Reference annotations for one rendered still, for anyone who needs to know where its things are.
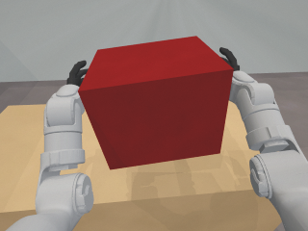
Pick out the robot right hand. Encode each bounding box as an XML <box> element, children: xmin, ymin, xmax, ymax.
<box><xmin>219</xmin><ymin>47</ymin><xmax>240</xmax><ymax>71</ymax></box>

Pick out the left robot upper arm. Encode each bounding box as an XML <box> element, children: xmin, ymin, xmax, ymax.
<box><xmin>6</xmin><ymin>172</ymin><xmax>94</xmax><ymax>231</ymax></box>

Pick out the left robot forearm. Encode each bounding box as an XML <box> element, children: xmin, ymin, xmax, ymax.
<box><xmin>35</xmin><ymin>84</ymin><xmax>86</xmax><ymax>212</ymax></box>

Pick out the carton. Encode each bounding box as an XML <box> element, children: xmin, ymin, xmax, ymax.
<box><xmin>78</xmin><ymin>36</ymin><xmax>234</xmax><ymax>170</ymax></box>

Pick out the pedestal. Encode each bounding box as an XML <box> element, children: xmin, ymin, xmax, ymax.
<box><xmin>0</xmin><ymin>101</ymin><xmax>282</xmax><ymax>231</ymax></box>

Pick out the right robot forearm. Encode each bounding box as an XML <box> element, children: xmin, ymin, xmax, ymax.
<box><xmin>229</xmin><ymin>70</ymin><xmax>308</xmax><ymax>166</ymax></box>

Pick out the robot left hand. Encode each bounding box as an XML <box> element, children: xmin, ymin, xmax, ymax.
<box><xmin>66</xmin><ymin>60</ymin><xmax>89</xmax><ymax>87</ymax></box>

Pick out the right robot upper arm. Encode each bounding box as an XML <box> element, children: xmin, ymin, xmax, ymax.
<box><xmin>249</xmin><ymin>149</ymin><xmax>308</xmax><ymax>231</ymax></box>

